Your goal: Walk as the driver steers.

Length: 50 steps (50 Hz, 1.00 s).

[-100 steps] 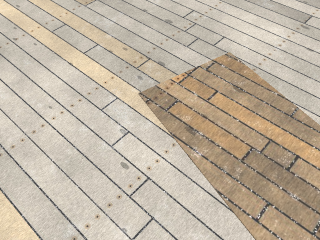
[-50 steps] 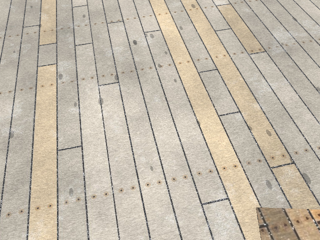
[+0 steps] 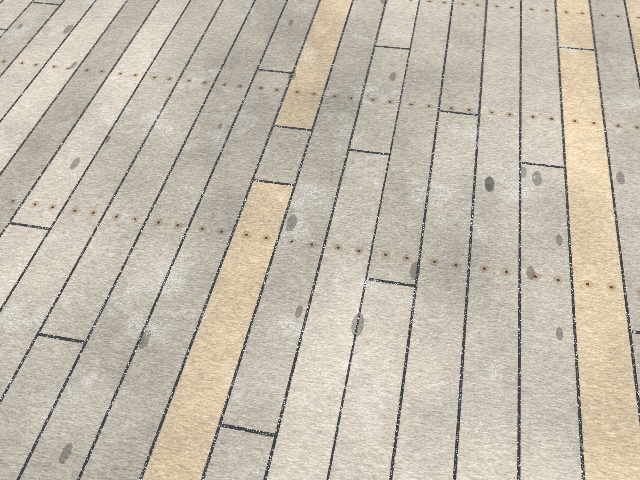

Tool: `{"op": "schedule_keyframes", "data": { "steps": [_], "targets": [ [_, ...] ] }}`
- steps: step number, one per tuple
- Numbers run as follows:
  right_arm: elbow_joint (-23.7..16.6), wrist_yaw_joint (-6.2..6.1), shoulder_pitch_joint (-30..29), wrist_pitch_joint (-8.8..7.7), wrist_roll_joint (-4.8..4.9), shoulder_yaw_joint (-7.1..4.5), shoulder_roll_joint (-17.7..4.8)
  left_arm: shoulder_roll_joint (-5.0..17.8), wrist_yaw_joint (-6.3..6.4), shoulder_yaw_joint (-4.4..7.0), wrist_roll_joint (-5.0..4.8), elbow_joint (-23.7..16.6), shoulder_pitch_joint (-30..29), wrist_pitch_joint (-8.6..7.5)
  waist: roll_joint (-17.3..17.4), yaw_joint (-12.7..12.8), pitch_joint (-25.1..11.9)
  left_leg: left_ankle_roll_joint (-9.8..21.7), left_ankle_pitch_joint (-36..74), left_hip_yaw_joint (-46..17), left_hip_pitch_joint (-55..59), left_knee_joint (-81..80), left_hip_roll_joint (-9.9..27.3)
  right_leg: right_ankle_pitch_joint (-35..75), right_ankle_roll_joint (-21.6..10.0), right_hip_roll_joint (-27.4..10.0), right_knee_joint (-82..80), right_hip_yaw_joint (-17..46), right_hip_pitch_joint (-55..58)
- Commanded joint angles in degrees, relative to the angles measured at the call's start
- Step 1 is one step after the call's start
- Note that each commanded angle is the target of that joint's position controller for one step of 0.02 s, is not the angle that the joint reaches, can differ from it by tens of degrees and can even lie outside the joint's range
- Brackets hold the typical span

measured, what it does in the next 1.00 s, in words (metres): walks ahead: left foot, then left foot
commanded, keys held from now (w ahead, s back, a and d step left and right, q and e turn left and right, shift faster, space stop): no key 0.12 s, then w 0.72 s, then w+e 0.16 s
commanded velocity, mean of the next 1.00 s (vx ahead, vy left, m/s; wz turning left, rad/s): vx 0.37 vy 0.00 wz -0.01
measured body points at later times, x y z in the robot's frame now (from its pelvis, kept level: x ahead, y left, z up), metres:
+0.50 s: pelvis +0.14 +0.00 +0.00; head +0.14 -0.01 +0.45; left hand +0.25 +0.27 -0.11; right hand +0.21 -0.28 -0.13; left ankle +0.09 +0.14 -0.72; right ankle +0.12 -0.10 -0.74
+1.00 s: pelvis +0.38 +0.06 +0.00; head +0.41 +0.07 +0.44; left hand +0.43 +0.34 -0.14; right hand +0.53 -0.21 -0.10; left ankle +0.46 +0.15 -0.74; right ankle +0.29 -0.09 -0.65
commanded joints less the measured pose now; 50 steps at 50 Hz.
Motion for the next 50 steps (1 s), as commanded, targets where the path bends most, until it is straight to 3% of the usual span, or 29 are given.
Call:
{"op": "schedule_keyframes", "data": {
  "steps": [1, 3, 6, 8, 10, 11, 13, 14, 16, 17, 20, 22, 23, 24, 25, 26, 27, 29, 32, 34, 39, 41, 43, 44, 45, 46, 47, 48, 50],
  "targets": [
    [-2.5, -0.65, 4.9, 0.4, -0.32, -0.33, -0.8, 7.6, 0.39, 1.36, 0.29, -2.2, -4.3, -0.54, -10.7, -3.4, -9.6, -1.0, 5.3, 0.0, 6.8, -11.6, 3.2, 34.5, -10.0, -13.8, -7.4, 9.1, 4.4],
    [-1.7, -0.45, 4.1, 0.17, -0.34, -0.4, -2.2, 7.9, 0.61, 1.61, -0.35, -1.1, -3.0, 0.02, -10.2, -1.5, -11.1, -1.3, 11.5, 0.8, 9.8, -18.0, 2.7, 34.1, -10.0, -13.3, -6.8, 7.9, 6.3],
    [-1.4, -0.29, 1.4, 0.65, -0.25, -0.87, -3.0, 8.5, 0.82, 1.46, -1.12, 0.2, -3.1, 1.36, -7.4, -1.3, -10.2, 0.0, 17.8, 1.8, 14.4, -26.4, 2.1, 17.4, -8.5, -13.1, -6.8, 8.8, 5.1],
    [-1.6, -0.26, -0.2, 0.85, -1.06, -0.94, -3.0, 7.9, 0.69, 1.1, -1.53, 1.0, -2.3, 1.8, -6.8, -1.2, -7.8, 1.9, 18.5, 2.6, 18.3, -31.7, 1.6, -10.0, -5.5, -10.8, -8.4, 9.8, 1.1],
    [-3.1, -0.7, -1.4, 0.45, -0.77, -1.24, -5.2, 7.9, 0.71, 0.93, -0.89, 1.2, -1.1, 2.12, -5.3, -0.1, -4.0, 5.1, 8.6, -0.1, 17.5, -31.2, 4.4, -28.8, -3.6, -8.7, -7.2, 11.8, -3.7],
    [-2.5, -0.53, -2.7, 0.12, -0.52, -2.18, -8.6, 6.1, 0.83, 0.48, -1.22, 0.8, 1.5, 1.91, 1.8, 2.2, -2.0, 7.4, -2.2, -3.0, 14.7, -33.4, 4.9, -29.8, -2.3, -4.4, -5.3, 6.7, -5.6],
    [-1.4, -0.11, 1.1, -1.25, 0.0, -1.95, -5.9, 7.0, 1.42, 0.93, -1.82, 0.6, -1.1, 1.34, 5.4, -1.0, 0.8, 9.7, -11.0, -8.4, 11.0, -40.2, 7.1, -27.6, -0.4, -1.6, 3.8, 2.1, -6.6],
    [-0.8, 0.12, 3.1, -1.89, 0.01, -1.97, -6.2, 5.2, 1.45, 0.64, -1.87, 0.6, -1.1, 0.79, 9.2, -1.2, 0.4, 11.4, -11.7, -14.2, 14.2, -43.2, 10.6, -23.8, 0.2, -0.2, 9.9, -0.5, -8.9],
    [0.0, 0.38, 5.4, -2.72, 0.6, -2.37, -7.4, 5.7, 0.83, 0.85, -1.77, -0.3, -2.2, -0.61, 11.4, -1.9, 0.0, 15.0, -5.2, -23.2, 19.0, -45.1, 16.4, -21.0, -1.0, -1.0, 14.6, 0.6, -12.8],
    [-0.1, 0.4, 6.1, -3.09, 0.69, -2.33, -7.3, 6.6, 0.33, 1.05, -1.68, -1.0, -4.3, -1.38, 10.2, -2.8, -1.2, 15.2, 4.5, -22.2, 21.6, -43.7, 16.5, -23.1, -1.5, -1.5, 15.0, 1.5, -13.5],
    [-1.5, 0.48, -1.1, -2.47, 1.43, -2.62, -8.6, 5.8, -0.5, 1.09, -2.7, 1.5, 0.1, -1.8, 7.9, 1.7, -3.1, 12.0, 9.4, -14.0, 13.8, -43.9, 12.8, -11.8, -2.8, -1.3, 2.4, -0.7, 1.3],
    [-2.3, 0.61, -3.3, -2.27, 0.92, -2.03, -6.3, 6.8, -0.39, 1.87, -1.77, 4.8, 6.6, -0.76, 5.2, 4.4, -5.1, 8.7, 11.8, -6.7, 5.8, -38.5, 7.9, -5.8, -1.7, -0.8, 1.3, -0.5, 15.2],
    [-3.5, 0.76, -5.2, -2.6, 0.52, -1.01, -2.9, 9.5, 0.08, 2.59, -1.79, 5.9, 11.5, -0.44, -2.0, 6.1, -5.0, 5.8, 9.8, -1.5, -0.3, -28.6, 3.7, -11.6, -3.8, -7.5, -3.5, 8.8, 19.9],
    [-5.8, 0.66, -5.4, -3.69, 0.44, -0.38, -0.8, 15.1, 0.14, 3.95, -2.04, 6.3, 14.8, -0.02, -15.7, 6.4, -4.3, 2.6, 6.2, 5.1, -10.6, -15.5, -1.7, -17.5, -9.7, -17.0, -10.0, 25.8, 25.8],
    [-6.2, 0.48, -6.5, -4.71, 1.15, -1.04, -3.6, 14.2, 0.43, 3.86, -1.71, 6.2, 16.5, -0.05, -16.2, 8.0, -1.6, 2.2, -4.9, 2.2, -20.6, -3.2, -0.7, -17.6, -14.9, -22.9, -13.0, 35.8, 28.4],
    [-5.6, 0.87, -5.5, -5.71, 1.55, -1.55, -5.2, 11.8, 0.76, 3.06, -1.68, 5.8, 16.2, -0.47, -11.3, 6.8, -0.5, 3.1, -4.3, -0.4, -24.8, 3.3, 1.5, -10.8, -14.3, -22.3, -11.1, 33.1, 30.3],
    [-5.3, 1.19, -4.7, -6.14, 1.93, -1.37, -4.3, 11.4, 1.0, 3.01, -1.53, 5.3, 14.9, -0.64, -10.0, 5.3, -1.4, 3.9, -0.2, 0.1, -28.1, 5.8, 3.3, -11.9, -13.6, -21.5, -11.1, 30.8, 31.7],
    [-5.6, 1.84, -6.9, -6.45, 1.03, -1.32, -3.8, 10.1, 1.22, 2.33, -1.39, 4.5, 12.0, -0.48, -7.2, 4.0, 0.6, 4.2, 6.2, 0.5, -28.0, 3.4, 6.1, -2.4, -11.5, -20.0, -12.8, 24.5, 27.4],
    [-6.2, 3.03, -9.7, -5.85, 0.28, -0.51, -1.0, 8.0, 1.68, 1.55, -1.33, 4.3, 11.1, 0.55, -5.8, 3.5, -0.1, 2.8, 14.0, 4.7, -20.2, -6.5, 4.9, 7.9, -8.3, -13.5, -15.4, 12.7, 22.2],
    [-7.4, 3.82, -12.4, -6.02, 0.81, 0.85, 1.3, 11.7, 2.14, 2.46, -1.81, 3.9, 9.8, 0.64, -7.9, 3.7, 1.5, 2.0, 20.4, 6.2, -11.9, -17.6, 4.0, 11.1, -8.0, -12.4, -16.2, 7.8, 14.8],
    [-8.8, 4.2, -16.0, -5.74, 1.33, -0.16, -2.4, 13.0, 2.28, 3.27, -2.92, 6.0, 13.4, 0.51, -7.7, 3.0, 2.1, 4.4, 27.4, 5.1, -4.6, -28.0, 1.9, 11.5, -6.0, -15.7, -16.3, 6.9, 17.1],
    [-7.6, 3.8, -11.4, -5.53, 0.85, -1.3, -4.6, 13.7, 2.33, 3.7, -2.97, 6.2, 12.7, 0.77, -7.9, -0.5, -1.3, 6.5, 25.3, 6.0, 2.7, -28.7, 0.2, 25.3, -4.4, -15.7, -9.7, 5.3, 19.6],
    [-3.3, 2.78, 3.8, -4.91, 0.62, -3.48, -8.0, 11.7, 2.51, 2.93, -2.12, 5.7, 12.7, 1.33, -6.0, -8.1, -10.8, 9.5, 23.1, 5.4, 25.3, -27.8, 0.7, 28.2, -1.4, -11.2, 10.9, 2.3, 11.5],
    [-2.7, 2.19, 10.2, -4.62, -0.86, -4.58, -13.6, 5.3, 2.17, 1.05, -1.08, 4.3, 18.4, 0.88, 6.5, -7.0, -20.0, 16.3, 14.1, -16.6, 46.2, -28.9, 16.4, 4.0, 1.7, -4.2, 34.2, 0.6, -8.0],
    [-2.3, 2.53, 11.3, -4.62, -0.3, -3.83, -11.7, 3.9, 1.89, 0.31, -2.16, 5.0, 20.3, -0.07, 14.6, -6.5, -27.0, 20.2, -0.5, -38.9, 48.5, -41.4, 23.7, -27.0, 2.3, 1.3, 46.9, 7.5, -16.4],
    [-2.4, 2.67, 7.3, -4.96, 0.26, -2.63, -8.3, 10.3, 1.64, 2.28, -4.03, 3.7, 15.0, -0.65, 8.7, -6.6, -16.7, 17.0, -7.9, -34.0, 40.4, -44.3, 21.9, -24.7, 1.4, -2.1, 51.4, 10.1, -22.0],
    [-2.4, 2.6, 3.3, -5.21, 0.47, -2.08, -6.8, 11.2, 1.66, 2.57, -4.58, 2.0, 10.1, -0.83, 6.3, -5.2, -9.5, 15.1, -4.3, -25.4, 32.0, -45.4, 20.2, -19.8, 0.6, -4.9, 50.2, 8.0, -23.1],
    [-2.1, 2.76, 0.5, -5.59, -0.12, -1.68, -5.6, 10.1, 1.85, 2.53, -3.46, 1.9, 8.7, -0.81, 2.9, -3.3, -6.2, 14.1, 5.1, -17.9, 24.6, -46.1, 17.8, -15.8, 0.7, -7.3, 46.7, 7.7, -20.4],
    [-1.4, 2.93, -4.5, -6.6, -0.9, -1.46, -3.7, 8.5, 2.31, 2.88, -3.11, 3.0, 11.5, 1.05, 5.4, 0.8, -4.4, 13.7, 8.0, -11.2, 14.7, -50.5, 15.0, -11.6, 1.5, -10.0, 43.3, 8.0, -13.7]
  ]
}}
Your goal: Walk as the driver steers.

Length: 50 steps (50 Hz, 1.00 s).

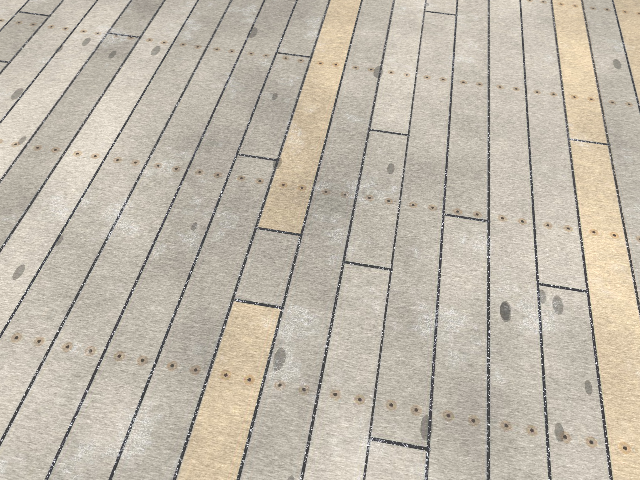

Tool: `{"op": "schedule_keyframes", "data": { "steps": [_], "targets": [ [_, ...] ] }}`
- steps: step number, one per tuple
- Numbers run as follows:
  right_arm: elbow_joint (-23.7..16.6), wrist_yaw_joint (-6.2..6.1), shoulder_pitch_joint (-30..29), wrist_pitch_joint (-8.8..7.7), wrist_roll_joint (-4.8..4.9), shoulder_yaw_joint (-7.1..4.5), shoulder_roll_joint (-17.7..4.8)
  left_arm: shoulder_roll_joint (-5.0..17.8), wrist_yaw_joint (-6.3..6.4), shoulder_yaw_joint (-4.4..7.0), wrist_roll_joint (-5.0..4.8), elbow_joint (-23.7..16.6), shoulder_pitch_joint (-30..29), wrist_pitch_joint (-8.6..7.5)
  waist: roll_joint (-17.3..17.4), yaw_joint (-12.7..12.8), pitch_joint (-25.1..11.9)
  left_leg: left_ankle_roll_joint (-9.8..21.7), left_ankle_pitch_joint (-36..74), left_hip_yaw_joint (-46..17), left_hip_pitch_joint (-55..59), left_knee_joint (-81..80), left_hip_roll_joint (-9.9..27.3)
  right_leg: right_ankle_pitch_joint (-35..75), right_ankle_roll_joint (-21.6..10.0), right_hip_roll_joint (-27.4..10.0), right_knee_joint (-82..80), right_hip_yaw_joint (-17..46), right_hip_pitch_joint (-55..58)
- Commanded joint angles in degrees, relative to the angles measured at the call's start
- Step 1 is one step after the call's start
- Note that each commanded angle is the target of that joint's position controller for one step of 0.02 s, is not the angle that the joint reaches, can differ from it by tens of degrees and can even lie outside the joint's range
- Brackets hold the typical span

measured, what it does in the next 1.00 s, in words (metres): walks ahead, turning right: right foot, then left foot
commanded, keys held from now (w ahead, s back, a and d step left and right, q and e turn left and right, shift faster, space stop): w+e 0.82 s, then w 0.18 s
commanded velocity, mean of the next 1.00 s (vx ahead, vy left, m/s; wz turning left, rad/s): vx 0.50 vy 0.00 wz -0.49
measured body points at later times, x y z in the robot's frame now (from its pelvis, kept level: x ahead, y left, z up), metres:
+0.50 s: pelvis +0.27 -0.07 -0.01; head +0.31 -0.09 +0.43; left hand +0.51 +0.14 -0.11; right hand +0.25 -0.36 -0.14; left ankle +0.12 +0.10 -0.64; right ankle +0.33 -0.17 -0.73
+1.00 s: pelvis +0.56 -0.12 +0.00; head +0.59 -0.13 +0.45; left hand +0.76 +0.10 -0.12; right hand +0.58 -0.44 -0.09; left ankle +0.68 -0.07 -0.73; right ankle +0.37 -0.17 -0.65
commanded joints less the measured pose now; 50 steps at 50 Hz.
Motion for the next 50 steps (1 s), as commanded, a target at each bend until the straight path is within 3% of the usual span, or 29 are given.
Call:
{"op": "schedule_keyframes", "data": {
  "steps": [1, 4, 7, 10, 12, 13, 16, 17, 19, 21, 22, 23, 24, 25, 26, 27, 28, 30, 32, 36, 39, 41, 44, 45, 46, 47, 48, 49, 50],
  "targets": [
    [-1.1, -0.07, 0.0, -1.92, -0.58, -1.78, -5.4, 3.9, 0.47, 1.58, -0.02, -2.9, 3.0, 0.92, 9.3, 0.0, -3.5, 8.2, -7.1, -16.7, 7.1, -21.3, 15.6, 5.0, 0.4, -5.4, 1.0, 3.1, -8.8],
    [0.9, -0.52, 0.6, -2.77, -0.78, -2.39, -7.1, 2.9, 0.86, 1.76, 0.55, -4.4, 0.0, 2.17, 6.6, 0.3, -0.5, 8.9, -1.6, -10.2, 6.9, -23.8, 16.2, 10.6, 1.7, -5.5, -4.1, 4.4, -13.3],
    [2.6, -1.39, 2.3, -2.52, -1.07, -2.65, -7.9, 2.7, 0.37, 2.08, 0.74, -5.3, -3.4, 1.65, 4.6, -0.7, -0.3, 8.3, 2.3, -5.0, 11.2, -24.1, 15.7, 19.6, 2.2, -4.6, -11.3, 5.1, -17.2],
    [3.6, -1.91, 3.4, -2.0, -0.53, -2.87, -9.0, 1.5, -0.86, 1.45, 0.96, -7.0, -9.2, 0.94, 4.4, -3.0, 1.5, 7.0, 5.8, 0.9, 12.9, -24.2, 14.7, 26.0, 2.1, -4.3, -21.1, 0.9, -16.0],
    [4.7, -2.12, 6.2, -1.39, -0.2, -2.9, -8.9, 1.1, -1.56, 1.17, 1.02, -8.7, -13.5, 0.8, 2.7, -5.2, 2.9, 6.2, 8.5, 3.7, 16.7, -23.4, 14.4, 26.4, 1.3, -3.4, -25.6, -1.2, -17.2],
    [5.4, -2.1, 7.1, -0.99, 0.05, -3.3, -10.4, -0.1, -1.93, 0.68, 0.92, -10.1, -15.3, 0.8, 4.1, -5.8, 3.3, 6.5, 8.2, 3.4, 18.3, -22.9, 16.3, 25.7, 1.0, -3.7, -27.5, -1.9, -17.7],
    [6.5, -2.05, 8.9, 0.57, 0.69, -3.56, -10.3, 0.8, -2.99, 0.74, 0.81, -12.6, -18.5, 0.81, 3.2, -6.6, 4.2, 5.9, 15.2, 5.5, 26.1, -19.2, 17.2, 19.3, -0.8, -2.5, -30.8, -4.2, -20.5],
    [6.7, -2.1, 8.6, 1.04, 1.15, -3.96, -11.7, 0.8, -3.28, 0.77, 0.81, -13.6, -18.4, 0.83, 4.8, -5.8, 3.5, 5.3, 19.2, 5.5, 26.9, -17.1, 18.3, 16.7, -1.6, -2.1, -31.6, -5.1, -18.6],
    [6.2, -2.44, 7.0, 1.84, 1.44, -4.31, -13.0, 3.2, -3.48, 1.92, 0.76, -14.0, -15.0, 1.15, 6.7, -2.9, -0.5, 3.9, 41.1, 7.5, 28.2, -8.7, 17.9, 10.9, -3.8, 1.9, -31.3, -8.8, -11.0],
    [5.5, -2.84, 5.1, 2.5, 1.72, -4.02, -13.1, 8.5, -2.61, 5.11, 0.41, -10.4, 1.1, 1.49, 5.4, 6.3, -9.7, 0.8, 47.0, 10.2, 20.8, 13.3, 14.5, 13.0, -7.8, 7.0, -35.8, -9.8, 12.2],
    [4.2, -2.8, 6.8, 1.81, -0.19, -2.53, -9.3, 14.2, -1.18, 6.9, 0.27, -8.9, 8.8, 2.22, -3.7, 7.8, -15.4, -2.1, 20.9, 10.2, 4.4, 31.9, 11.3, 14.1, -11.9, -3.2, -36.1, 6.4, 30.1],
    [0.9, -1.93, 10.3, -0.27, -0.65, -0.23, -2.7, 18.1, -1.43, 7.05, 0.12, -10.5, 5.6, 1.41, -14.8, 1.5, -22.3, -5.2, -24.2, 0.3, -19.0, 50.0, -1.8, 0.8, -24.2, -16.0, -46.0, 41.7, 46.1],
    [0.8, -1.1, 3.3, -2.43, 1.65, -1.45, -8.8, 11.7, -1.77, 5.27, 0.72, -11.4, 6.5, 0.73, -4.9, 6.0, -22.8, -3.5, -22.9, -9.6, -25.5, 52.8, 0.9, -1.0, -21.4, -16.1, -51.0, 42.1, 47.0],
    [-0.7, -0.72, -0.9, -3.49, 3.11, -1.78, -10.1, 9.3, -1.78, 4.52, 1.05, -11.0, 4.6, 0.06, -3.0, 5.8, -15.0, -1.9, -17.6, -9.0, -28.3, 50.2, 3.3, 3.7, -18.6, -14.2, -50.9, 33.0, 40.9],
    [-0.2, -1.26, -2.0, -3.76, 1.87, -1.59, -8.9, 7.6, -1.82, 3.92, 0.9, -11.4, 0.8, -0.17, 3.8, 3.1, -9.6, -1.2, -13.0, -8.6, -25.2, 44.6, 6.0, 10.5, -15.6, -11.1, -51.1, 25.5, 31.8],
    [0.2, -1.63, -1.5, -3.67, 0.24, -2.0, -9.4, 6.4, -1.68, 3.52, 1.03, -12.0, -1.7, -0.39, 1.8, 1.0, -7.2, -1.7, -11.0, -8.6, -20.9, 40.0, 7.3, 22.8, -15.1, -9.4, -50.5, 20.2, 24.7],
    [0.3, -1.42, 0.8, -3.0, 0.11, -2.2, -9.3, 5.9, -1.37, 3.19, 1.77, -13.2, -4.0, -0.35, -0.2, -1.5, -7.3, -2.6, -9.1, -9.3, -17.5, 38.2, 8.2, 23.6, -15.7, -8.6, -52.1, 19.1, 20.8],
    [0.7, -1.38, 1.8, -1.64, -0.22, -2.26, -8.3, 6.0, -0.79, 3.27, 1.52, -13.8, -5.1, -0.48, 1.8, -2.6, -6.3, -4.2, -6.8, -8.4, -15.2, 34.4, 8.0, 24.5, -15.5, -6.7, -54.6, 16.4, 15.9],
    [-0.5, -1.46, -1.0, -0.89, -0.5, -1.68, -7.1, 7.9, -0.05, 3.77, 1.14, -13.6, -4.0, -0.61, 0.9, -2.3, -3.6, -6.6, -3.8, -7.4, -15.9, 26.8, 7.4, 28.0, -16.0, -6.2, -55.4, 13.6, 11.7],
    [-2.9, -0.89, -10.2, -1.39, -0.23, -0.66, -4.8, 8.8, 0.93, 4.11, 0.81, -12.6, -0.6, 0.02, -1.6, 1.3, -2.3, -7.3, 12.4, -6.3, -10.9, 7.8, 3.4, 20.4, -11.5, -1.8, -54.4, 9.8, 8.1],
    [-4.3, -0.31, -13.8, -1.83, 0.54, -0.96, -6.1, 8.1, 0.96, 4.1, 0.38, -11.4, 2.5, 0.28, -2.2, 2.9, -2.0, -6.4, 14.7, -7.2, -8.6, 2.4, 1.7, 17.0, -10.2, -2.8, -52.9, 12.7, 10.2],
    [-4.4, 0.01, -13.1, -2.31, 0.82, -1.55, -7.9, 8.1, 1.26, 4.24, 0.27, -11.2, 2.3, 0.54, -3.7, 1.8, -2.4, -5.3, 13.0, -9.4, -7.4, -0.1, 2.2, 14.3, -9.5, -4.9, -49.5, 16.7, 13.4],
    [-2.4, 0.25, -6.1, -3.05, 0.52, -2.44, -9.3, 7.1, 1.48, 4.02, 0.92, -10.9, 1.4, 1.05, -5.6, -1.8, -3.9, -2.3, 8.2, -7.7, -0.2, -1.8, 2.2, 19.6, -7.9, -6.0, -43.4, 18.1, 16.3],
    [-1.0, 0.01, -1.4, -3.33, -0.24, -3.25, -10.9, 4.9, 1.24, 3.19, 1.29, -11.1, 1.7, 1.04, -4.1, -3.8, -7.5, -0.5, 7.1, -7.0, 7.9, -2.9, 2.6, 25.0, -6.7, -2.6, -36.2, 15.8, 15.5],
    [-0.4, -0.25, 6.6, -3.39, -0.92, -3.79, -13.4, 2.1, 1.09, 1.96, 2.14, -11.8, 2.9, 1.08, 1.4, -6.9, -15.6, 2.8, 4.2, -16.6, 21.9, -1.9, 11.4, 16.4, -4.7, 1.1, -20.1, 11.8, 9.2],
    [2.7, 0.24, 12.1, -2.59, -1.01, -5.2, -18.2, -1.5, 0.9, 0.99, 0.08, -12.1, 12.5, 0.44, 22.0, -2.8, -21.0, 13.0, -10.0, -44.5, 39.2, -8.4, 22.7, -9.9, -0.2, 9.5, -0.9, 5.9, -12.0],
    [2.4, 0.76, 11.6, -2.58, 0.79, -3.95, -12.6, 4.2, 1.19, 1.74, -0.51, -10.6, 11.4, 0.24, 15.7, -4.7, -17.6, 12.2, -24.9, -51.0, 38.0, -12.8, 23.1, -11.4, -0.1, 6.4, 5.9, 9.2, -19.5],
    [1.7, 0.62, 8.3, -2.36, 1.05, -2.99, -9.2, 7.4, 1.2, 2.56, -0.31, -11.6, 3.9, 0.25, 9.9, -6.0, -9.9, 9.8, -23.2, -42.1, 31.0, -13.4, 21.0, -6.2, -0.3, 4.3, 7.1, 8.6, -21.5],
    [1.1, 0.55, 5.0, -2.01, 0.25, -2.45, -8.4, 7.1, 1.4, 2.47, 0.47, -12.6, -0.4, 0.25, 5.7, -5.1, -6.3, 8.3, -16.2, -34.8, 24.2, -13.8, 18.5, -2.3, -0.3, 2.2, 5.5, 6.3, -19.7]
  ]
}}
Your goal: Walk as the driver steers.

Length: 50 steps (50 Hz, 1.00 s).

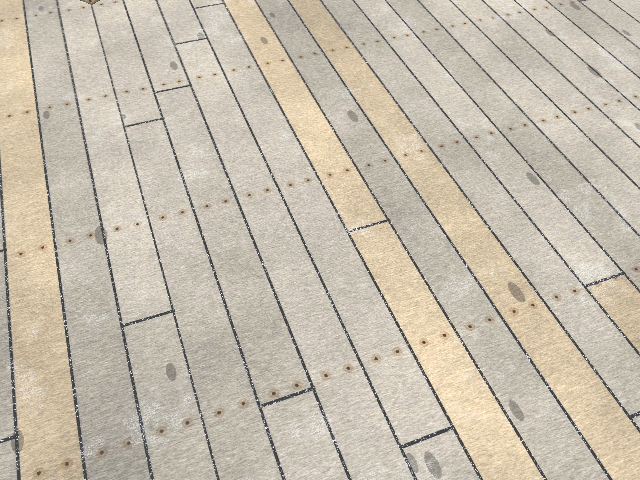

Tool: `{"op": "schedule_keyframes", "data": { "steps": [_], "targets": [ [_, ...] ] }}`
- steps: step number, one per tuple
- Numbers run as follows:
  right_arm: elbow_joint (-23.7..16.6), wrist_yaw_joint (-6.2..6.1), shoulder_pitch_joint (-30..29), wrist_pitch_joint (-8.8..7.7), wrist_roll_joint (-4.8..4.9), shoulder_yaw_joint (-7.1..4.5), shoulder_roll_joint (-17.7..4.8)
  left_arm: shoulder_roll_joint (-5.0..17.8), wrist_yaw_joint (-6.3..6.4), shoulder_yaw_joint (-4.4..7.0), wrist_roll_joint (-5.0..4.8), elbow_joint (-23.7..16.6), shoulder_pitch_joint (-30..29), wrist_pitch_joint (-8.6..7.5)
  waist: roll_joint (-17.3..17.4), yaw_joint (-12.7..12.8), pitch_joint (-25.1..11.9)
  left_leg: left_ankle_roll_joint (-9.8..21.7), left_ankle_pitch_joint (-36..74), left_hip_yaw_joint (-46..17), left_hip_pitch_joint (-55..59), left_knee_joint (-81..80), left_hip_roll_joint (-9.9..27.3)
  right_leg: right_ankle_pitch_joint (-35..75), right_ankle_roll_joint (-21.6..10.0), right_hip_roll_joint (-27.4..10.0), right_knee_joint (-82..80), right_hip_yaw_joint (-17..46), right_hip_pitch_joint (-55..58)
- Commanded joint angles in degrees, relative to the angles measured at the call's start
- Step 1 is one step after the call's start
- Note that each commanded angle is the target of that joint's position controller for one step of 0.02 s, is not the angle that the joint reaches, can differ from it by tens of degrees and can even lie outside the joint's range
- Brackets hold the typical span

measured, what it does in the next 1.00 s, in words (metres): walks ahead: right foot, then left foot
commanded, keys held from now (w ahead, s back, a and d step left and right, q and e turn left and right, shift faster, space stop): w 1.00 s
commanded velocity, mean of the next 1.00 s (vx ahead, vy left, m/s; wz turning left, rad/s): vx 0.50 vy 0.00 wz -0.07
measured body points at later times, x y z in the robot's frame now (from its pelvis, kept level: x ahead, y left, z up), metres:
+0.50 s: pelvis +0.27 -0.04 +0.00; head +0.31 -0.05 +0.45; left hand +0.52 +0.18 -0.07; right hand +0.24 -0.32 -0.14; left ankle +0.09 +0.10 -0.68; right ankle +0.36 -0.14 -0.73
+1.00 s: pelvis +0.55 -0.01 -0.01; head +0.58 +0.00 +0.44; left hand +0.54 +0.28 -0.14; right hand +0.76 -0.25 -0.09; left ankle +0.66 +0.09 -0.73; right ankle +0.37 -0.14 -0.71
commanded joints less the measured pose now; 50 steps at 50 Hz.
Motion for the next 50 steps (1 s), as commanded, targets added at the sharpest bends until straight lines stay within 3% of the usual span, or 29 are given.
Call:
{"op": "schedule_keyframes", "data": {
  "steps": [1, 2, 4, 7, 9, 12, 15, 19, 21, 22, 23, 24, 25, 26, 27, 28, 29, 31, 32, 34, 37, 38, 39, 43, 46, 47, 48, 49, 50],
  "targets": [
    [-0.7, -0.17, 6.4, 0.37, -0.39, -1.63, -6.3, 7.1, 0.15, 1.4, 1.06, -6.1, -4.6, -1.49, 4.6, -4.4, -1.2, 9.7, -10.4, -26.5, 22.1, -16.6, 18.2, 6.6, 0.2, -6.4, 7.5, -0.2, -25.7],
    [-0.3, -0.2, 7.2, 0.13, -0.83, -1.23, -5.3, 6.3, -0.19, 1.32, 1.61, -6.1, -5.5, -1.79, 5.7, -4.0, -0.5, 8.3, 1.3, -20.9, 18.3, -16.6, 15.6, 7.8, -0.1, -7.9, 4.3, -0.8, -21.5],
    [0.5, -0.43, 6.8, 0.02, -0.42, -1.11, -5.3, 4.3, -0.5, 1.08, 0.85, -5.7, -3.2, -1.61, 8.5, -2.0, -2.3, 9.9, 0.9, -19.1, 18.0, -19.0, 14.8, 9.6, 0.4, -9.2, 1.3, -2.8, -20.4],
    [1.8, -0.94, 8.3, 0.06, 0.55, -1.46, -7.3, 2.7, -0.63, 0.36, 1.29, -7.3, -7.7, -1.42, 6.1, -2.8, 0.0, 11.5, 4.5, -15.4, 17.4, -22.0, 15.2, 13.6, 1.8, -10.2, -6.9, -4.5, -23.7],
    [2.4, -1.34, 9.7, 0.53, 0.51, -1.74, -8.8, 1.7, -0.83, -0.18, 1.4, -8.3, -11.4, -1.84, 5.2, -4.2, 0.4, 11.1, 6.3, -13.0, 17.8, -22.9, 14.8, 19.9, 2.4, -10.5, -13.8, -5.2, -23.7],
    [3.8, -1.54, 12.3, 1.11, 1.09, -1.44, -8.8, 1.2, -1.52, -0.51, 1.22, -9.2, -16.5, -2.5, 5.1, -5.9, 1.4, 9.3, 11.5, -7.5, 18.6, -22.3, 12.6, 27.6, 2.5, -9.0, -23.4, -7.2, -21.2],
    [5.7, -1.55, 15.9, 1.76, 1.11, -1.27, -9.3, 0.9, -2.25, -0.73, 0.6, -10.7, -21.5, -2.85, 5.4, -7.7, 2.2, 9.2, 12.5, -7.4, 20.2, -21.4, 14.0, 30.3, 2.3, -7.8, -27.9, -8.3, -19.2],
    [7.2, -1.96, 17.2, 3.26, 1.44, -1.57, -10.4, 2.2, -3.45, -0.38, 0.44, -12.0, -23.9, -3.37, 6.1, -6.4, 2.9, 7.7, 19.0, -7.3, 26.6, -17.0, 16.6, 24.3, -0.1, -6.1, -32.9, -9.0, -17.9],
    [7.0, -2.22, 15.4, 3.65, 1.55, -1.82, -11.6, 4.8, -3.24, 0.96, 0.89, -10.1, -16.5, -3.45, 6.9, -1.3, -1.9, 6.4, 36.1, -5.2, 26.0, -8.1, 15.4, 23.4, -2.6, -3.5, -35.4, -11.3, -5.3],
    [6.5, -2.36, 14.6, 3.74, 1.32, -1.41, -10.8, 7.6, -2.76, 2.31, 1.18, -7.5, -7.6, -3.35, 6.1, 3.0, -7.8, 4.8, 38.1, -3.0, 21.7, 2.0, 12.7, 25.5, -4.7, -4.1, -35.5, -10.7, 8.1],
    [4.5, -2.5, 14.2, 3.39, -0.37, -0.17, -7.9, 12.0, -1.96, 3.46, 1.92, -5.4, 3.7, -2.94, -0.9, 6.8, -17.0, 2.5, 19.2, -0.8, 8.6, 20.3, 9.3, 28.5, -8.8, -16.0, -32.6, 2.6, 26.6],
    [4.3, -1.96, 21.6, 2.23, 0.04, 1.66, -1.6, 14.3, -2.37, 3.67, 1.67, -4.3, 4.4, -2.68, -15.7, 2.4, -23.5, -0.2, -22.9, -2.4, -12.0, 37.1, -0.2, 16.1, -17.1, -27.1, -38.9, 28.0, 41.5],
    [4.8, -1.55, 17.2, 1.34, 1.36, 0.15, -8.2, 8.5, -2.35, 2.26, 1.1, -4.6, 3.8, -2.47, -8.9, 4.7, -19.2, 0.3, -24.3, -7.5, -18.5, 42.6, 2.9, 8.3, -15.3, -25.4, -42.4, 29.0, 38.2],
    [2.8, -1.25, 11.8, 0.75, 2.37, -0.5, -10.0, 7.0, -2.23, 1.54, 0.94, -4.8, -0.2, -2.53, -6.5, 4.0, -10.7, 0.7, -18.8, -5.9, -21.1, 42.4, 5.4, 10.7, -13.2, -23.3, -44.1, 20.7, 30.4],
    [2.7, -1.41, 8.4, 0.49, 1.35, -0.44, -9.3, 6.4, -2.48, 1.11, 1.35, -4.9, -2.5, -2.66, -1.6, 2.9, -5.8, 0.6, -14.8, -4.8, -17.8, 39.4, 7.6, 23.7, -11.1, -20.2, -44.6, 13.7, 21.6],
    [2.3, -1.5, 8.6, 0.73, 0.82, -0.61, -8.1, 5.7, -2.66, 0.92, 1.83, -5.0, -5.5, -2.66, -1.2, 0.2, -3.7, -0.1, -11.1, -4.1, -17.2, 36.9, 8.7, 24.0, -11.7, -18.9, -47.2, 11.2, 16.7],
    [2.5, -1.49, 9.9, 1.21, 0.98, -0.55, -7.5, 5.5, -2.68, 0.93, 2.2, -5.0, -7.0, -3.0, -3.2, -1.5, -3.7, -0.7, -9.2, -4.8, -13.5, 35.6, 10.2, 24.5, -12.3, -18.3, -49.3, 10.2, 12.2],
    [3.2, -1.55, 11.0, 2.49, 0.96, -0.21, -5.5, 4.4, -2.83, 0.71, 1.6, -4.2, -7.8, -3.78, -2.9, -2.9, -2.7, -1.9, -8.0, -4.4, -11.2, 32.7, 10.8, 25.9, -12.8, -17.0, -52.2, 6.3, 8.0],
    [2.8, -1.69, 9.8, 2.87, 0.63, -0.14, -5.0, 5.0, -2.72, 0.91, 1.37, -3.6, -7.7, -4.03, -2.1, -3.2, -1.6, -2.3, -6.5, -4.0, -12.1, 30.3, 10.9, 26.9, -12.7, -16.6, -53.1, 4.4, 6.9],
    [1.3, -1.84, 5.7, 3.14, 0.13, 0.21, -4.3, 7.2, -2.18, 1.5, 1.62, -2.3, -6.3, -4.11, -2.1, -2.5, 0.4, -3.3, -0.7, -4.1, -14.4, 24.0, 11.5, 26.9, -13.3, -17.0, -55.0, 2.6, 5.6],
    [0.0, -1.3, -0.5, 2.5, 0.07, 0.57, -3.8, 7.6, -1.63, 1.55, 1.35, -0.7, -4.0, -3.72, -1.2, -0.3, 1.7, -3.3, 9.7, -2.7, -12.9, 12.1, 9.8, 28.0, -10.6, -14.0, -55.2, -2.8, 5.8],
    [-0.3, -1.33, -2.3, 2.63, -0.02, 0.2, -4.2, 6.4, -1.45, 1.13, 1.26, 0.1, -2.2, -3.69, 0.2, 0.5, 1.1, -2.8, 12.6, -2.2, -13.4, 10.9, 8.7, 28.2, -9.5, -12.9, -55.4, -3.7, 8.4],
    [-1.0, -1.05, -3.5, 2.44, 0.48, 0.94, -2.8, 9.1, -1.45, 1.69, 1.18, 0.6, -1.8, -3.6, -2.8, 0.6, 1.7, -2.8, 13.6, -2.1, -11.7, 7.3, 8.8, 28.3, -10.1, -14.7, -55.1, -3.8, 7.3],
    [-3.5, 0.2, -9.8, 1.76, 0.89, 0.82, -4.4, 9.2, -1.1, 1.92, 0.44, 3.7, 2.2, -2.53, -1.2, 2.5, 3.5, -1.5, 12.5, -2.2, -12.0, 1.1, 7.5, 27.5, -9.0, -17.3, -52.6, -3.7, 13.7],
    [-3.7, 0.76, -8.4, 1.54, 0.87, 0.32, -5.9, 10.1, -0.69, 2.25, 0.43, 4.8, 1.8, -1.66, -2.4, 0.6, 1.8, 0.8, 5.6, -1.4, -8.7, -1.1, 6.2, 35.1, -8.1, -19.2, -48.2, -2.9, 18.8],
    [-2.7, 0.73, -4.3, 1.42, 0.78, -0.3, -7.0, 10.4, -0.55, 2.26, 0.35, 4.8, 0.6, -1.29, -3.1, -1.9, -0.1, 1.9, 4.6, 0.1, -3.1, -2.5, 4.7, 43.3, -6.8, -18.2, -43.6, -4.2, 19.2],
    [0.0, 0.33, 4.0, 1.41, 0.64, -1.72, -9.4, 9.3, -0.4, 1.81, 0.69, 4.8, 0.5, -0.9, -2.3, -5.7, -5.5, 3.5, 5.3, 1.4, 8.5, -3.3, 3.3, 48.7, -5.0, -15.0, -34.0, -6.7, 17.3],
    [2.2, -0.23, 13.8, 1.6, 0.17, -2.96, -13.2, 6.9, -0.09, 0.64, 1.71, 3.6, 1.2, -0.74, 2.3, -9.1, -13.8, 6.5, 7.7, -6.8, 25.3, -0.8, 11.0, 37.8, -2.7, -11.7, -18.1, -9.4, 7.4],
    [3.4, -0.26, 17.8, 2.11, -0.03, -4.18, -18.2, -0.2, -0.72, -1.44, 1.68, 2.5, 8.2, -1.95, 18.0, -6.1, -20.4, 16.2, -5.0, -34.1, 44.9, -6.4, 23.6, 5.5, 1.7, -1.2, 2.9, -10.2, -17.0]
  ]
}}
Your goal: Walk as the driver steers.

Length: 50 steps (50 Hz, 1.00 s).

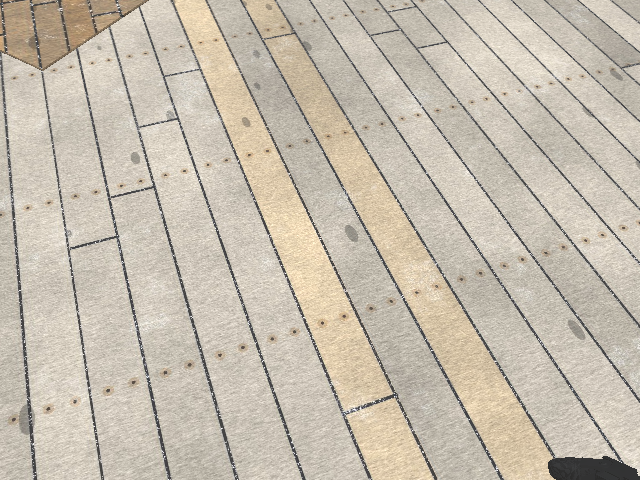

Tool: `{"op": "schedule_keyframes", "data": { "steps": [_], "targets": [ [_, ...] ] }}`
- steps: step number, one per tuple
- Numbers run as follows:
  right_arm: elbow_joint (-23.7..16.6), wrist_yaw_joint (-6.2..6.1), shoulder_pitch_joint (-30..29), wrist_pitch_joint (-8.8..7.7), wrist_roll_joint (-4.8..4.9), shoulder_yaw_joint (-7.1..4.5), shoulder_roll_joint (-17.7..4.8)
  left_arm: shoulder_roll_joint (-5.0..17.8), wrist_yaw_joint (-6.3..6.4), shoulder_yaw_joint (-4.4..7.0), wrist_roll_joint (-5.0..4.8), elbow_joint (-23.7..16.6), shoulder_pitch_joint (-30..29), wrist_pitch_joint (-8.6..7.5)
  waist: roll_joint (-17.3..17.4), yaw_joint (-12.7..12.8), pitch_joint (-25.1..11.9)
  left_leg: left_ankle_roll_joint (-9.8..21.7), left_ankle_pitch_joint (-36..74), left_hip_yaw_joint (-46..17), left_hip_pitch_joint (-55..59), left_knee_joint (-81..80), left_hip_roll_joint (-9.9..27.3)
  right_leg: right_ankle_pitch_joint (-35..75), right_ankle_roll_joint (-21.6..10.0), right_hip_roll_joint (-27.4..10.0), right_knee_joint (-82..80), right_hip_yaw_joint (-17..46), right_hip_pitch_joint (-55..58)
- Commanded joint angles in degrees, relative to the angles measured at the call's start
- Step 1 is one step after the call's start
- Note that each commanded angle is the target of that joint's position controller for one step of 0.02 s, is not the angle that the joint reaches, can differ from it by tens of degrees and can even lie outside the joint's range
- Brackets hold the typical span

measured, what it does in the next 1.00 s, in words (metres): walks ahead: right foot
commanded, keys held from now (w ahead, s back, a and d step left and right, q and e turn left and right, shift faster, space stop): w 0.62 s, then w+q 0.38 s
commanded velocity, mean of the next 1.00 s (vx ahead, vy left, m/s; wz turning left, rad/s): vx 0.50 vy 0.00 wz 0.11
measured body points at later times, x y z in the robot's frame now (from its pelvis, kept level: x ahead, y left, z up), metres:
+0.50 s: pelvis +0.27 -0.01 +0.01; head +0.30 -0.02 +0.46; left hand +0.50 +0.21 -0.08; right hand +0.24 -0.30 -0.13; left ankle +0.11 +0.10 -0.72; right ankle +0.41 -0.13 -0.72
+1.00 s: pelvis +0.54 -0.02 +0.01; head +0.57 -0.01 +0.46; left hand +0.52 +0.27 -0.13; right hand +0.76 -0.23 -0.09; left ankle +0.69 +0.13 -0.70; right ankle +0.41 -0.14 -0.72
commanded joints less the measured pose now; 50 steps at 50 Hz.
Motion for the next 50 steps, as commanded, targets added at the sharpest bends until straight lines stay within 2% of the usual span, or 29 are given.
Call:
{"op": "schedule_keyframes", "data": {
  "steps": [1, 2, 3, 4, 5, 6, 7, 8, 10, 12, 13, 16, 21, 24, 25, 26, 27, 28, 29, 30, 31, 32, 35, 36, 40, 43, 46, 48, 50],
  "targets": [
    [2.9, -0.57, 23.0, 0.4, 0.61, -4.19, -13.0, 4.0, -0.31, -0.29, -0.38, -4.3, 3.5, -2.74, 13.3, -10.1, -21.4, 14.8, -17.5, -43.1, 50.2, -13.4, 20.6, -7.6, -1.1, 2.6, 40.8, 7.4, -38.8],
    [2.1, -0.72, 18.7, 0.23, 0.44, -3.36, -10.6, 7.6, -0.62, 0.75, -1.87, -5.8, -1.5, -3.56, 9.9, -9.7, -12.8, 12.1, -17.2, -34.9, 43.5, -14.4, 19.0, -3.8, -2.1, -0.4, 42.5, 7.4, -43.0],
    [1.3, -0.86, 14.9, 0.16, -0.02, -3.02, -9.4, 7.3, -0.4, 0.6, -1.82, -6.7, -5.0, -3.85, 5.5, -8.3, -8.5, 10.6, -12.7, -28.4, 36.1, -15.2, 16.9, 1.5, -2.4, -3.4, 40.2, 5.7, -41.8],
    [1.0, -0.72, 12.1, 0.08, -0.44, -2.52, -7.6, 6.8, -0.1, 0.8, -0.75, -7.0, -7.3, -3.69, 2.8, -6.9, -4.3, 9.8, -6.9, -23.5, 29.0, -17.0, 14.7, 5.0, -2.3, -5.2, 36.5, 4.8, -40.0],
    [1.0, -0.52, 11.7, -0.4, -1.16, -2.11, -6.5, 6.4, -0.08, 1.02, -0.03, -6.9, -6.8, -3.35, 5.0, -5.4, -3.5, 8.7, 3.8, -19.7, 24.3, -17.3, 13.3, 7.2, -2.5, -6.6, 34.2, 5.4, -35.5],
    [1.2, -0.51, 10.7, -0.5, -1.11, -2.26, -6.9, 4.8, -0.14, 0.84, -0.14, -6.5, -4.5, -2.73, 6.3, -3.5, -4.7, 9.8, 3.1, -18.8, 23.1, -18.8, 13.2, 8.4, -1.9, -7.0, 32.8, 5.4, -33.6],
    [1.3, -0.44, 10.5, -0.74, -0.83, -2.16, -6.0, 4.3, 0.02, 0.79, -0.06, -5.9, -4.4, -1.97, 4.3, -3.3, -4.1, 9.7, 2.5, -16.9, 21.1, -20.8, 11.9, 9.4, -1.8, -7.3, 31.8, 5.1, -32.5],
    [1.8, -0.67, 10.7, -0.97, -0.76, -2.57, -7.9, 3.3, 0.05, 0.59, -0.2, -6.3, -4.7, -1.51, 5.4, -2.7, -3.4, 10.9, 3.0, -16.2, 19.2, -22.1, 13.0, 10.5, -1.1, -7.5, 30.0, 4.8, -32.8],
    [2.7, -1.16, 11.8, -0.99, -0.29, -2.8, -8.5, 3.3, 0.1, 0.43, 0.29, -7.6, -8.7, -1.13, 3.3, -3.5, -0.7, 11.3, 5.0, -13.3, 19.3, -24.0, 12.7, 14.9, 0.3, -8.1, 23.9, 4.7, -36.4],
    [3.4, -1.75, 13.4, -0.66, -0.38, -2.79, -8.6, 3.2, 0.11, 0.59, 0.54, -8.1, -12.1, -1.15, 1.6, -4.5, -0.3, 9.6, 4.2, -10.7, 21.1, -25.0, 10.9, 22.1, 0.5, -7.6, 18.5, 4.2, -38.1],
    [3.8, -1.91, 13.8, -0.52, -0.36, -3.05, -9.9, 2.0, -0.15, 0.08, 0.31, -8.6, -13.5, -1.41, 3.7, -4.8, 0.2, 9.6, 5.4, -9.5, 20.3, -25.1, 11.4, 24.6, 0.6, -7.7, 14.3, 4.0, -37.2],
    [5.5, -2.3, 17.1, -0.15, 0.27, -3.05, -10.0, 1.5, -0.84, -0.34, 0.05, -9.9, -20.0, -2.15, 2.5, -7.3, 1.7, 8.0, 4.9, -5.7, 21.1, -25.1, 9.4, 31.0, 0.6, -5.5, 5.0, 1.5, -34.2],
    [8.3, -2.5, 21.2, 1.26, 0.65, -3.3, -10.5, 2.0, -2.4, -0.54, -0.54, -12.6, -26.5, -2.8, 3.4, -8.7, 3.3, 7.7, 8.6, -6.7, 30.4, -21.2, 13.4, 27.3, -1.3, -4.1, -1.5, 1.6, -36.2],
    [8.4, -2.92, 19.6, 2.07, 0.94, -3.83, -11.8, 4.3, -2.83, 0.33, -0.37, -11.7, -22.1, -3.13, 5.0, -5.1, 0.4, 5.8, 21.3, -6.3, 33.3, -14.8, 14.1, 21.7, -3.7, -1.8, -3.9, 0.0, -28.1],
    [8.2, -3.02, 18.3, 2.4, 0.96, -3.72, -11.6, 6.0, -2.6, 1.36, -0.16, -9.7, -15.4, -3.16, 4.7, -1.3, -3.6, 4.6, 29.6, -4.3, 31.9, -7.3, 12.0, 22.3, -5.2, -0.1, -5.4, -1.7, -18.6],
    [7.4, -3.13, 18.3, 2.48, 0.4, -2.96, -9.8, 9.0, -2.04, 2.74, 0.18, -6.8, -5.8, -3.07, 2.9, 2.6, -10.5, 2.7, 27.2, -2.1, 25.1, 4.7, 8.9, 23.7, -7.4, -2.2, -3.6, 0.3, -3.2],
    [5.7, -2.81, 23.1, 1.61, -0.56, -1.18, -4.5, 14.8, -1.52, 4.08, 1.22, -5.6, 1.9, -2.75, -8.0, 2.4, -19.9, -1.0, 6.1, 0.9, 4.2, 26.6, 1.8, 20.9, -15.0, -16.8, -3.0, 21.8, 20.1],
    [6.5, -2.41, 24.6, 0.25, 0.08, -0.51, -3.0, 12.7, -1.73, 3.56, 0.14, -4.7, 3.5, -2.38, -15.8, 2.4, -24.6, -2.3, -28.1, -4.5, -8.9, 38.9, -4.3, 11.0, -20.5, -22.9, -12.3, 41.7, 26.4],
    [5.6, -1.95, 19.7, -0.77, 1.62, -2.14, -9.2, 8.8, -1.68, 2.2, -0.27, -5.2, 0.1, -2.39, -10.2, 2.9, -16.4, -1.3, -27.1, -8.0, -15.0, 43.8, -0.3, 4.9, -17.5, -20.7, -14.2, 36.6, 20.7],
    [4.3, -1.81, 15.1, -1.32, 2.35, -2.31, -9.8, 7.0, -1.5, 1.65, -0.07, -6.0, -4.1, -2.39, -7.4, 1.8, -9.9, -0.5, -21.8, -6.4, -16.1, 42.5, 2.7, 6.4, -15.2, -18.4, -15.5, 28.7, 12.7],
    [4.0, -2.06, 13.0, -1.29, 1.76, -2.36, -9.1, 5.6, -1.62, 1.16, 0.31, -6.3, -7.6, -2.47, -3.9, 0.1, -5.3, -0.8, -17.2, -5.1, -14.2, 38.9, 5.0, 10.9, -14.2, -16.0, -17.7, 23.1, 4.6],
    [4.3, -2.27, 13.5, -0.69, 1.12, -2.68, -8.5, 4.0, -1.68, 0.69, 0.89, -6.6, -9.9, -2.79, -4.0, -1.8, -3.1, -1.0, -14.0, -5.6, -11.0, 35.7, 6.7, 14.7, -13.3, -14.6, -19.7, 19.1, -1.1],
    [5.3, -2.53, 15.9, 1.65, 1.16, -2.32, -5.1, 4.0, -1.74, 0.86, 1.28, -5.4, -11.2, -3.87, -4.1, -4.3, -1.7, -2.3, -10.2, -6.3, -6.2, 32.2, 7.9, 20.0, -13.4, -13.4, -24.4, 11.4, -8.3],
    [4.7, -2.66, 14.8, 2.04, 1.26, -2.23, -4.6, 5.2, -1.52, 1.2, 1.44, -4.8, -10.9, -4.18, -4.8, -4.4, -0.6, -2.8, -8.3, -6.8, -7.4, 30.1, 7.8, 21.7, -13.7, -13.9, -25.4, 9.6, -9.4],
    [3.0, -2.2, 10.2, 1.94, 0.77, -2.46, -4.4, 6.2, -0.54, 1.42, 1.58, -3.2, -9.9, -4.21, -3.1, -3.5, 0.6, -3.4, 5.6, -7.2, -9.9, 17.9, 6.5, 26.4, -11.5, -12.1, -26.5, 0.6, -7.1],
    [0.8, -1.2, 3.7, 1.56, 0.63, -1.75, -3.1, 6.8, -0.04, 1.52, 1.07, -2.0, -8.0, -4.02, -2.5, -0.7, 2.7, -3.0, 11.8, -3.2, -7.4, 8.8, 5.6, 27.3, -10.1, -11.4, -27.1, -4.5, -6.3],
    [-2.0, -0.4, -0.9, 1.67, 0.84, -1.43, -2.6, 7.6, 0.15, 1.84, 0.5, 0.0, -4.3, -3.08, -2.1, 1.2, 3.6, -1.6, 10.2, -2.4, -10.4, 4.8, 5.0, 30.0, -9.7, -13.9, -25.3, -5.5, 1.5],
    [-3.6, 0.46, -2.1, 1.77, 0.8, -1.58, -3.2, 8.1, 0.32, 2.12, 0.05, 0.4, -4.2, -1.91, -2.2, 0.7, 4.1, -0.3, 4.9, -1.1, -12.1, 2.9, 4.2, 35.9, -8.9, -15.5, -21.8, -6.8, 6.8],
    [-4.6, 1.1, -0.8, 1.9, 0.79, -2.31, -4.6, 9.4, 0.8, 2.58, -0.27, 0.1, -5.3, -0.87, -3.8, -1.2, 2.0, 1.5, -1.0, 2.1, -8.0, 2.7, 1.5, 51.3, -7.3, -15.8, -15.7, -8.4, 9.4]
  ]
}}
